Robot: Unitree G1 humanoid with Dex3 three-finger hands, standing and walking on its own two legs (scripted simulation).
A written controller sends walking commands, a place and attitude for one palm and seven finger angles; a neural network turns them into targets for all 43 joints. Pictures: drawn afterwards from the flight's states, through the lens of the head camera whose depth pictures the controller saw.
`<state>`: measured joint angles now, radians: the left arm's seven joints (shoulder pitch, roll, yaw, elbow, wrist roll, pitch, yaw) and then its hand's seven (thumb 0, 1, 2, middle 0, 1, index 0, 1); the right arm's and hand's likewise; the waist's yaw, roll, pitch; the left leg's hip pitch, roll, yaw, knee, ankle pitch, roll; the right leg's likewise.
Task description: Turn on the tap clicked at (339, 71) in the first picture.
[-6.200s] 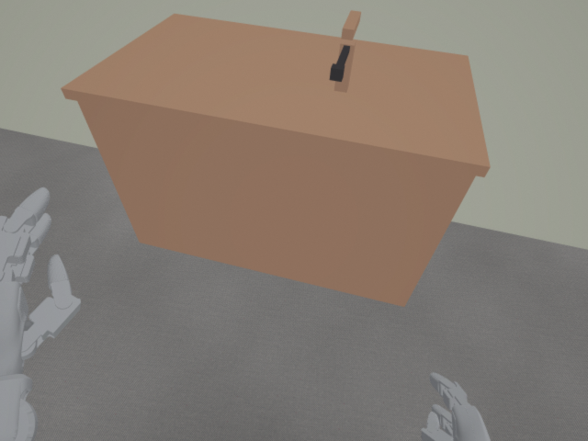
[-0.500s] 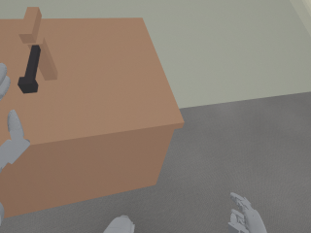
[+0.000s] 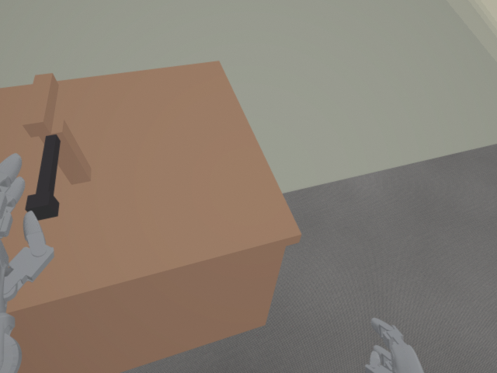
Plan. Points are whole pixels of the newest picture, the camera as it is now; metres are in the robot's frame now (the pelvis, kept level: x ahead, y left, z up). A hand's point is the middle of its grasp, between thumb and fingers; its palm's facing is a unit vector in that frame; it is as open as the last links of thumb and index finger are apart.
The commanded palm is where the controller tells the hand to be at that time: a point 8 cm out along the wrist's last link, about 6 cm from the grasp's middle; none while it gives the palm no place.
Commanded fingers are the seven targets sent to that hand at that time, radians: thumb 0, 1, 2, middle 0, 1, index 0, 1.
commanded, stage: come to a stop and stand still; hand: left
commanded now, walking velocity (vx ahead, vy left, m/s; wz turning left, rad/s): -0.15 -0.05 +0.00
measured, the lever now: (43, 206) +0.30 +0.31 +0.12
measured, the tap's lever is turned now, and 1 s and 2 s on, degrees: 0 0 0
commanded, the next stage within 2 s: look again from close up in 0.66 s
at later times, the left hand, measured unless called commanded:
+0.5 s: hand (45, 281) +0.19 +0.24 +0.15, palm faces +0.43 -0.84 -0.32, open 7.4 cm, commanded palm +0.13 +0.27 +0.18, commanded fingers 0.00 0.90 0.90 -0.20 -0.30 -0.20 -0.30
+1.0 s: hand (48, 255) +0.21 +0.24 +0.16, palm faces +0.31 -0.87 -0.39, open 7.4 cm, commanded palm +0.15 +0.29 +0.18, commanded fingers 0.00 0.90 0.90 -0.20 -0.30 -0.20 -0.30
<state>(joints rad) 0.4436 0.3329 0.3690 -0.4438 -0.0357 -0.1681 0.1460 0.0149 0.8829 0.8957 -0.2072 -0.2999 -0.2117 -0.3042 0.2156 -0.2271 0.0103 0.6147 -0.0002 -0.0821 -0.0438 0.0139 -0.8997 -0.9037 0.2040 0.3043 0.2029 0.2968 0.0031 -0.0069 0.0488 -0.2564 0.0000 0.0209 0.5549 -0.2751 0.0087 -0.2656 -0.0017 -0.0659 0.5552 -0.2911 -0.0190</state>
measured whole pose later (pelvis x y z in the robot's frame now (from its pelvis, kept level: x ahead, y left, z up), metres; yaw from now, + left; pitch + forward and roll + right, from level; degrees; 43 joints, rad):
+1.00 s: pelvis -0.02 +0.01 +0.01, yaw -2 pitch +0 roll -1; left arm 0.42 0.34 0.32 -0.40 -0.05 -0.22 0.08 0.02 0.89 0.90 -0.20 -0.30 -0.20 -0.30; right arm 0.23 -0.23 0.00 0.59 0.01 -0.13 -0.02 0.01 -0.90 -0.90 0.20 0.30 0.20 0.30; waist 0.02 0.02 0.03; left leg -0.24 0.00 0.06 0.46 -0.23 0.03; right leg -0.24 0.01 -0.02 0.41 -0.18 0.00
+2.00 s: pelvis -0.06 +0.01 +0.01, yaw -1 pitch -3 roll -1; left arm 0.40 0.35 0.36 -0.39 -0.03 -0.20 0.09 0.02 0.88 0.90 -0.21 -0.30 -0.22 -0.30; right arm 0.27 -0.22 0.01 0.59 0.00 -0.13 -0.05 0.01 -0.90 -0.90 0.20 0.30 0.20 0.30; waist 0.03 -0.02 0.06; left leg -0.27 0.01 0.03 0.52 -0.25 0.03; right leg -0.25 0.02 -0.07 0.46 -0.22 -0.02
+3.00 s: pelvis -0.01 +0.05 +0.01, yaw +2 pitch +0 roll -1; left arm 0.46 0.39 0.38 -0.51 -0.03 -0.22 0.09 0.02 0.88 0.90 -0.21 -0.30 -0.21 -0.30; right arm 0.19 -0.17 0.01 0.58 0.01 -0.12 0.00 0.01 -0.90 -0.90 0.20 0.30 0.20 0.30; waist 0.00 -0.02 0.06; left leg -0.25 -0.07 0.01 0.47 -0.23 0.08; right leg -0.16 0.02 0.01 0.41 -0.26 0.00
